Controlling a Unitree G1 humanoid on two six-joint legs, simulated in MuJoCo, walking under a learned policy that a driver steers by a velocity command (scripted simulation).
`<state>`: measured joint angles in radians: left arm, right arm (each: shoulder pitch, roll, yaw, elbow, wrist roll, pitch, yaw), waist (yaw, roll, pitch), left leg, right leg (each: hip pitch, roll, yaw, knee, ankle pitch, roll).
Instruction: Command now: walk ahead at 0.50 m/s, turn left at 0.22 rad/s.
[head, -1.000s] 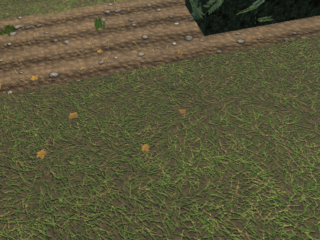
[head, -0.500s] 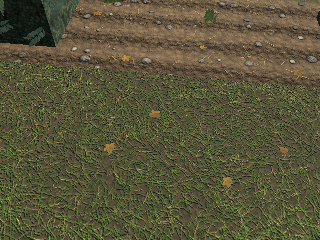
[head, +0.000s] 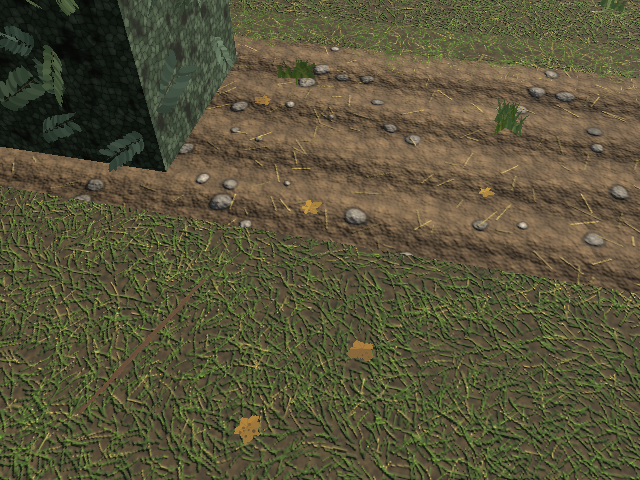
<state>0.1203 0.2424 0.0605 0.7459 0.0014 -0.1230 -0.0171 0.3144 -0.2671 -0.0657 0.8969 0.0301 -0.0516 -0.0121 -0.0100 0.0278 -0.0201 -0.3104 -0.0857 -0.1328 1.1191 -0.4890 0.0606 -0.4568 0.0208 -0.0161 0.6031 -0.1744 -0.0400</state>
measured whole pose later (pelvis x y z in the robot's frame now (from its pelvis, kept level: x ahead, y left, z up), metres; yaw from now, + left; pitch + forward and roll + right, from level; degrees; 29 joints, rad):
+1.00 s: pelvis +0.54 +0.02 -0.01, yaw -14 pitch +2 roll +0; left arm 0.07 0.26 0.06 0.70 -0.02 -0.05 -0.06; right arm 0.32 -0.26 -0.06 0.91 -0.01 -0.05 -0.02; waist -0.03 -0.01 0.05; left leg -0.08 0.04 0.14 0.89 -0.49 -0.01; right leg -0.52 0.05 -0.07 0.63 -0.16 -0.13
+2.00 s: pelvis +1.01 -0.20 +0.01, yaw -40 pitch +2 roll +1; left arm 0.11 0.26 0.04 0.63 -0.01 -0.06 -0.03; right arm 0.35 -0.30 -0.05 0.87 0.03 -0.08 0.01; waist -0.05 0.01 0.03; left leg -0.27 0.04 0.00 1.06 -0.46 0.00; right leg -0.43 0.01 -0.03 0.57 -0.18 -0.05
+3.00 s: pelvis +1.49 -0.48 +0.00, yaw -13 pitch +2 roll -1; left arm 0.07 0.27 0.05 0.68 0.01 -0.12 -0.02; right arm 0.38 -0.31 -0.07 0.73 0.03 -0.02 -0.02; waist -0.06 0.03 0.00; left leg -0.24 -0.09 -0.19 0.94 -0.50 0.04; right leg -0.44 0.04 0.01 0.54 -0.15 -0.02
